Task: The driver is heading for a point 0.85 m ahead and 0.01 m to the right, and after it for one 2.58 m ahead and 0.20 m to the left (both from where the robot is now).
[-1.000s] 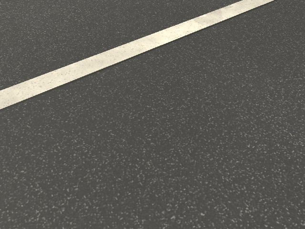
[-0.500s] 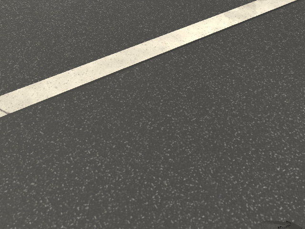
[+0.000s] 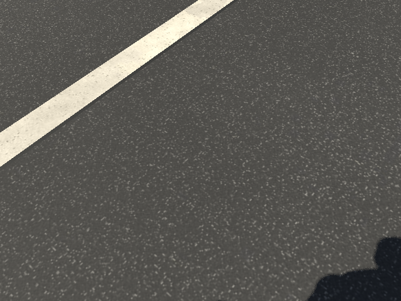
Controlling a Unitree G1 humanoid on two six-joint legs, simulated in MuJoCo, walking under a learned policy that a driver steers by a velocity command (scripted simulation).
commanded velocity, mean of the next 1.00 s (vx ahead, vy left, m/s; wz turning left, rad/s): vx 0.34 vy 0.00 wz -0.22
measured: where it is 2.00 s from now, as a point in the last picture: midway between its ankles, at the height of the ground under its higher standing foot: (231, 289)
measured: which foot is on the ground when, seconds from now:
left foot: down 0.00-0.04, up 0.06-0.56, down 0.58-1.00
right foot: up 0.00-0.02, down 0.04-0.56, up 0.58-1.00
